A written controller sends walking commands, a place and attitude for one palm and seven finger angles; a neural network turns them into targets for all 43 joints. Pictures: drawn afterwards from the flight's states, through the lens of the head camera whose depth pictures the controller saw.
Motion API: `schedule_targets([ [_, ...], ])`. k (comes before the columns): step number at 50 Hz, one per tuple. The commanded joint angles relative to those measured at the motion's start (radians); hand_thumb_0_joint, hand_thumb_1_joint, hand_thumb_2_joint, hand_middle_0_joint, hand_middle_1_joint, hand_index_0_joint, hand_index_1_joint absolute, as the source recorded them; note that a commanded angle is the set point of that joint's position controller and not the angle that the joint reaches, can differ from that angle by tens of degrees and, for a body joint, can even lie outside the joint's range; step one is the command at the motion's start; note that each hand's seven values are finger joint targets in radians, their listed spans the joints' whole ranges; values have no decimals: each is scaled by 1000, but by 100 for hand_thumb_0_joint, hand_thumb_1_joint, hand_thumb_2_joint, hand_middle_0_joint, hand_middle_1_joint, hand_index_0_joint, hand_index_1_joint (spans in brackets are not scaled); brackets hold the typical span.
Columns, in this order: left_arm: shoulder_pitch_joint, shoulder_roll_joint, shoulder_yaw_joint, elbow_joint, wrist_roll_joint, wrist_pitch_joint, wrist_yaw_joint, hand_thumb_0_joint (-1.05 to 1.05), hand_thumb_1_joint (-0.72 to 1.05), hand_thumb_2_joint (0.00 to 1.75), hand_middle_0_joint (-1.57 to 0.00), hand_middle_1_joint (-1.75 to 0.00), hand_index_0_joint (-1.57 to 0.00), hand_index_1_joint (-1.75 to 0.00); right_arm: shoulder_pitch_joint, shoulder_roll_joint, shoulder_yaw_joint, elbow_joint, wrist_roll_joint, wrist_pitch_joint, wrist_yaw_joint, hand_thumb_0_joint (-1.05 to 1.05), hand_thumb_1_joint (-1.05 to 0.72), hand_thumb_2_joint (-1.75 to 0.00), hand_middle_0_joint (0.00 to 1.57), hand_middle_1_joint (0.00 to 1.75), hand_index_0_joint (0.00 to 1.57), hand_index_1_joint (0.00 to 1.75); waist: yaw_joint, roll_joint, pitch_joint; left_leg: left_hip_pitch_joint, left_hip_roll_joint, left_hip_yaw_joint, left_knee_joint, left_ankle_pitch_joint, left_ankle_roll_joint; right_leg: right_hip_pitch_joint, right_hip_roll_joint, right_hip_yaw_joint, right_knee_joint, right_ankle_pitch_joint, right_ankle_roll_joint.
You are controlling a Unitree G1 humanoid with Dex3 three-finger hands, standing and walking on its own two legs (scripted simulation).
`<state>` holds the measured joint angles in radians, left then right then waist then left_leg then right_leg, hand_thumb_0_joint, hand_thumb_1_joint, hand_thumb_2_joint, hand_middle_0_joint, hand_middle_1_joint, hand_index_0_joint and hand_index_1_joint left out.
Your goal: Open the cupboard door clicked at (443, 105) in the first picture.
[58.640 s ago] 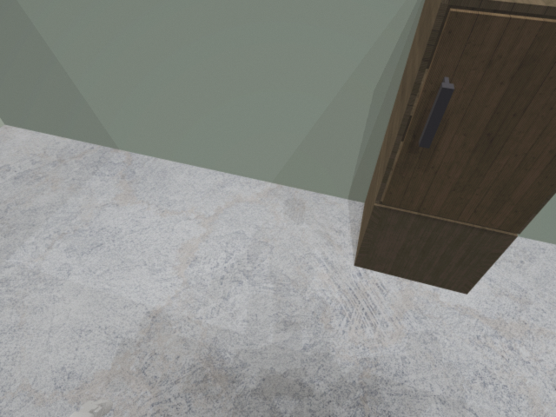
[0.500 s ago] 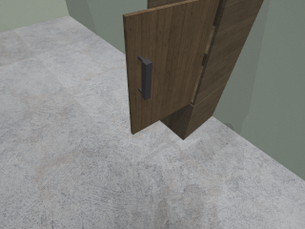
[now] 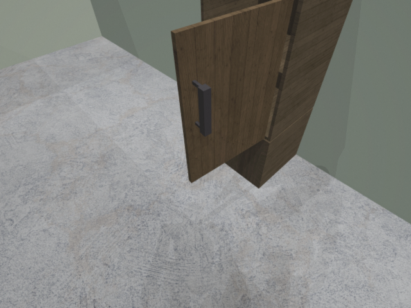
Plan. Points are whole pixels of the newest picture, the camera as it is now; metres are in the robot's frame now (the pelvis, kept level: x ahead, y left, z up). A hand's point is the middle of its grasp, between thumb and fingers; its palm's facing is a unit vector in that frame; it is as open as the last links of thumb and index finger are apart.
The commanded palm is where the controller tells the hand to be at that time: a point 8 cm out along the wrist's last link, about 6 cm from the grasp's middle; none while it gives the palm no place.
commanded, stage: let the arm hang, fingers relaxed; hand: left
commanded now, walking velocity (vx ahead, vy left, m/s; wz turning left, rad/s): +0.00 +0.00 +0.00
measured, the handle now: (200, 108) +0.64 +0.05 +0.02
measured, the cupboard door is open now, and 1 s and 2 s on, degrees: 84 84 84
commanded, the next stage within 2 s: look to check the result in 0.30 s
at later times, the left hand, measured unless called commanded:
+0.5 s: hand out of the picture -0.01 +0.17 -0.17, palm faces +0.05 -0.98 -0.20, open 7.4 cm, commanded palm none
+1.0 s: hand out of the picture +0.03 +0.17 -0.17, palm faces +0.04 -0.98 -0.20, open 7.4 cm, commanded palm none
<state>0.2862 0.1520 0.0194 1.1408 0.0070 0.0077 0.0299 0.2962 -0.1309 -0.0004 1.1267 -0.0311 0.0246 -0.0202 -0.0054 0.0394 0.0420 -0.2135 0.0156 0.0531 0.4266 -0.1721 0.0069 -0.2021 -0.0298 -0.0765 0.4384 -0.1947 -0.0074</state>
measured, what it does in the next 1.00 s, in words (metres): stands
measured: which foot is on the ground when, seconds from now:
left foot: down 0.00-1.00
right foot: down 0.00-1.00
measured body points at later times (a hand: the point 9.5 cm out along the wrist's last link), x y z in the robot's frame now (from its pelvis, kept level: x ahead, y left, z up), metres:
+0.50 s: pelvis +0.00 +0.00 +0.00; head +0.01 -0.01 +0.45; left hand -0.01 +0.22 -0.16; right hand -0.02 -0.20 -0.17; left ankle +0.04 +0.11 -0.74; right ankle +0.03 -0.11 -0.74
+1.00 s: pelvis +0.02 +0.00 +0.00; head +0.03 -0.01 +0.45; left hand +0.02 +0.22 -0.15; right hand +0.02 -0.22 -0.16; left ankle +0.04 +0.11 -0.74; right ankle +0.03 -0.11 -0.74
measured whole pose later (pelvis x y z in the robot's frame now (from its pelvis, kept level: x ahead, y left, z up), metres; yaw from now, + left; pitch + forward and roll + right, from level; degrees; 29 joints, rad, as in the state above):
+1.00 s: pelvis +0.02 +0.00 +0.00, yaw +0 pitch -2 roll +0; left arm 0.25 0.14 0.02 1.15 0.01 -0.01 0.03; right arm 0.25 -0.15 -0.01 1.15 -0.03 0.01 -0.03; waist -0.01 0.02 0.05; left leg -0.18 0.01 0.05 0.40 -0.18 0.00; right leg -0.17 -0.03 -0.08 0.41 -0.21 -0.01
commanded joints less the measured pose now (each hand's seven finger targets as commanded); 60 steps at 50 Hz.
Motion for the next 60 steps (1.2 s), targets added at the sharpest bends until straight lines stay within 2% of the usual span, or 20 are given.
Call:
schedule_targets([
  [1, 51, 99, 20, -24, 6, -7, 3, 0, 90, 90, -20, -30, -20, -30, 66, -91, -17, -20, 3, -17, -10, 0, -90, -90, 20, 30, 20, 30, 5, -25, 73, -77, 83, -108, -138, -173, 25, -49, -67, 86, -107, -155, -30],
  [8, 51, 86, 24, -22, 7, -11, 5, 0, 90, 90, -20, -30, -20, -30, 82, -73, -20, -17, 4, -17, -12, 0, -90, -90, 20, 30, 20, 30, 3, -22, 77, -73, 76, -96, -122, -155, 22, -60, -69, 86, -107, -152, -32],
  [9, 51, 83, 24, -22, 7, -11, 5, 0, 90, 90, -20, -30, -20, -30, 82, -69, -21, -14, 3, -17, -12, 0, -90, -90, 20, 30, 20, 30, 2, -3, 76, -79, 75, -96, -123, -160, 22, -60, -72, 89, -111, -154, -32],
  [14, 51, 83, 24, -20, 6, -17, 5, 0, 90, 90, -20, -30, -20, -30, 89, -67, -21, -16, 6, -22, -13, 0, -90, -90, 20, 30, 20, 30, -2, -24, 44, -49, 77, -91, -108, -96, 21, -42, -78, 85, -105, -105, -34],
  [15, 50, 80, 24, -22, 5, -17, 5, 0, 90, 90, -20, -30, -20, -30, 90, -69, -21, -14, 6, -23, -13, 0, -90, -90, 20, 30, 20, 30, -2, -13, 41, -47, 77, -90, -106, -88, 19, -38, -78, 84, -104, -96, -33],
  [21, 51, 79, 22, -18, 5, -18, 6, 0, 90, 90, -20, -30, -20, -30, 85, -71, -22, -13, 6, -20, -14, 0, -90, -90, 20, 30, 20, 30, -6, -34, 53, -31, 77, -90, -103, -83, 19, -54, -79, 89, -118, -107, -34],
  [28, 49, 91, 23, -18, 6, -20, 6, 0, 90, 90, -20, -30, -20, -30, 70, -86, -24, -14, 9, -20, -12, 0, -90, -90, 20, 30, 20, 30, -4, -47, 59, -22, 78, -87, -103, -79, 19, -57, -79, 86, -123, -110, -31],
  [30, 45, 89, 21, -18, 5, -20, 5, 0, 90, 90, -20, -30, -20, -30, 66, -83, -23, -12, 8, -21, -12, 0, -90, -90, 20, 30, 20, 30, -6, -33, 56, -22, 78, -87, -106, -76, 18, -53, -83, 85, -121, -105, -30],
  [40, 34, 98, 20, -17, 4, -26, 5, 0, 90, 90, -20, -30, -20, -30, 37, -99, -20, -8, 10, -29, -13, 0, -90, -90, 20, 30, 20, 30, -3, -30, 25, 13, 85, -88, -101, 27, 17, -11, -86, 83, -116, -11, -28],
  [45, 22, 104, 18, -14, 3, -24, 4, 0, 90, 90, -20, -30, -20, -30, 23, -104, -18, -3, 9, -27, -13, 0, -90, -90, 20, 30, 20, 30, -2, -24, 53, 4, 83, -89, -113, 1, 13, -16, -85, 81, -127, -35, -27],
  [53, 11, 121, 22, -18, 3, -29, 3, 0, 90, 90, -20, -30, -20, -30, 11, -123, -20, -6, 10, -29, -13, 0, -90, -90, 20, 30, 20, 30, 0, -47, 26, 30, 86, -85, -111, 27, 14, 3, -86, 83, -134, -14, -30],
  [54, 3, 120, 20, -17, 3, -28, 3, 0, 90, 90, -20, -30, -20, -30, 9, -123, -19, -2, 9, -31, -13, 0, -90, -90, 20, 30, 20, 30, -3, -30, 18, 32, 88, -85, -112, 46, 14, 11, -88, 84, -129, 5, -29],
  [60, -1, 126, 20, -16, 2, -30, 2, 0, 90, 90, -20, -30, -20, -30, 0, -129, -17, 1, 10, -33, -14, 0, -90, -90, 20, 30, 20, 30, 0, -33, 17, 34, 89, -86, -113, 72, 13, 29, -90, 83, -132, 33, -29],
])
